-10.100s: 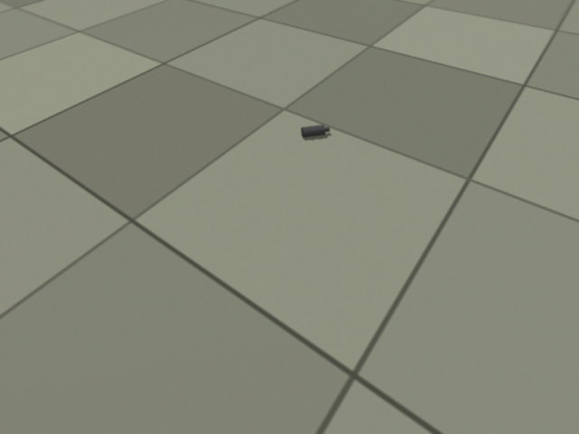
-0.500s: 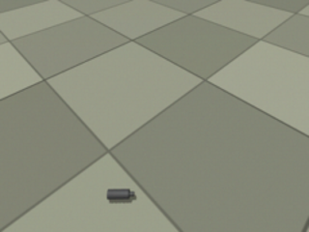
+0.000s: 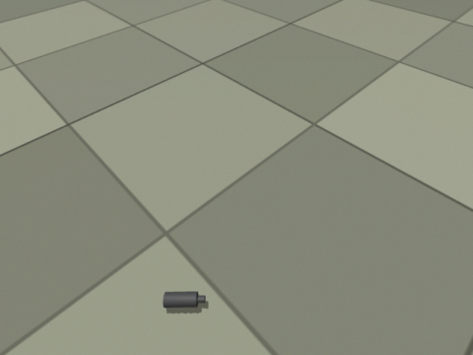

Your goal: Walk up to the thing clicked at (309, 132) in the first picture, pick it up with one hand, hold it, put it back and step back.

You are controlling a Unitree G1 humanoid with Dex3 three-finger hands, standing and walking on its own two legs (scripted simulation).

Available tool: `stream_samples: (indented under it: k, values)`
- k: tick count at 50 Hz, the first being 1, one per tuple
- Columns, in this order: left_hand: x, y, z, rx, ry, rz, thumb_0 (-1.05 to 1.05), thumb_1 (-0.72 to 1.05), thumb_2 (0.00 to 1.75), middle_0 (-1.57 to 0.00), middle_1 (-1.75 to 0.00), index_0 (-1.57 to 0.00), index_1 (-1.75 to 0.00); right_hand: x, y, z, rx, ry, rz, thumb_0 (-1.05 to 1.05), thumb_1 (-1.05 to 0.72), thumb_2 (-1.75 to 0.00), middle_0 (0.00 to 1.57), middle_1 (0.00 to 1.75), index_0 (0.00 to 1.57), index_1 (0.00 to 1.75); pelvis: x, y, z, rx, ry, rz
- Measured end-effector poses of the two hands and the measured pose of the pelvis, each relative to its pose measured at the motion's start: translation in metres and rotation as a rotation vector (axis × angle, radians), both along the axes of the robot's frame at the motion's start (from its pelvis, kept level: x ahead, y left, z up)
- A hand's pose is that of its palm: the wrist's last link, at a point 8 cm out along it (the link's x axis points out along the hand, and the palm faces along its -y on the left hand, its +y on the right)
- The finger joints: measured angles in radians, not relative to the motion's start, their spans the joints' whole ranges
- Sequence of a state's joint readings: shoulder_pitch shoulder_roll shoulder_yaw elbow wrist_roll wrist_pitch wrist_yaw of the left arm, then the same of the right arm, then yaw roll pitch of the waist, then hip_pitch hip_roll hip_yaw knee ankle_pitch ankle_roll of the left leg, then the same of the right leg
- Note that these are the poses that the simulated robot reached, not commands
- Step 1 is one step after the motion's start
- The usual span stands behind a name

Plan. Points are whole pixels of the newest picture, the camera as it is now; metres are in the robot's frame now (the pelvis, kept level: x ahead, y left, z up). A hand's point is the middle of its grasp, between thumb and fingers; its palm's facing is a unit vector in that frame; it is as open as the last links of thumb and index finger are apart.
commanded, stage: stand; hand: left
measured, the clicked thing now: (184, 299) +0.46 +0.27 -0.75
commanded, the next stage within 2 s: none
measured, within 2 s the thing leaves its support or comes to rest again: neither
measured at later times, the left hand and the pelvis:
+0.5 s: hand out of the picture +0.07 +0.26 -0.16, palm faces -0.02 -0.94 -0.35, open 7.4 cm; pelvis +0.00 +0.00 +0.00, yaw +0 degrees
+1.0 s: hand out of the picture +0.07 +0.26 -0.16, palm faces -0.03 -0.94 -0.35, open 7.4 cm; pelvis +0.00 +0.00 +0.00, yaw +0 degrees
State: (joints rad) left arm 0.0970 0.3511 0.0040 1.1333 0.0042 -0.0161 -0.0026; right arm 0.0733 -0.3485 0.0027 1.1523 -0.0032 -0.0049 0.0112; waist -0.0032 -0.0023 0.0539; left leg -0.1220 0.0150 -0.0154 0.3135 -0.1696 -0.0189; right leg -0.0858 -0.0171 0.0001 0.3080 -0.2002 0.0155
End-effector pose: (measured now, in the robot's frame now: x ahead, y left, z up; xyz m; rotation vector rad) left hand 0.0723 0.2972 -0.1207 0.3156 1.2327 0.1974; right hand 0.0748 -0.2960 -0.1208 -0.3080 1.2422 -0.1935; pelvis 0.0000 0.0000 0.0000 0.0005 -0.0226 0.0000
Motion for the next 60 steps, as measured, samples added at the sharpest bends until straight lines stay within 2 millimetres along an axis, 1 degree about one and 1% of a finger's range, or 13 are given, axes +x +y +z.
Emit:
stream_samples:
  k: [16, 32, 39, 60]
  values:
    - [-0.001, 0.001, 0.002, 0.003, -0.010, -0.001, 0.01, 0.90, 0.89, -0.20, -0.30, -0.21, -0.30, 0.000, -0.001, 0.001, -0.003, -0.014, 0.003, 0.00, -0.90, -0.90, 0.20, 0.30, 0.21, 0.30, -0.001, 0.000, 0.000, 0.000, -0.009, -0.002]
    - [-0.014, 0.003, 0.000, 0.003, 0.015, 0.007, 0.01, 0.90, 0.89, -0.20, -0.30, -0.21, -0.30, -0.010, 0.000, 0.000, -0.003, 0.003, 0.004, 0.00, -0.90, -0.90, 0.20, 0.30, 0.21, 0.30, -0.004, 0.001, 0.000, 0.001, -0.007, -0.001]
    - [-0.016, 0.003, -0.001, 0.003, 0.026, 0.007, 0.01, 0.90, 0.89, -0.20, -0.30, -0.21, -0.30, -0.013, 0.000, -0.001, -0.003, 0.015, 0.002, 0.00, -0.90, -0.90, 0.20, 0.30, 0.21, 0.30, -0.003, 0.001, 0.000, 0.001, -0.006, -0.002]
    - [-0.002, 0.002, 0.002, 0.008, 0.001, -0.003, 0.01, 0.90, 0.89, -0.20, -0.30, -0.21, -0.30, -0.004, 0.000, -0.001, -0.003, -0.002, 0.004, 0.00, -0.90, -0.90, 0.20, 0.30, 0.21, 0.30, 0.002, 0.001, 0.000, 0.004, -0.004, -0.004]
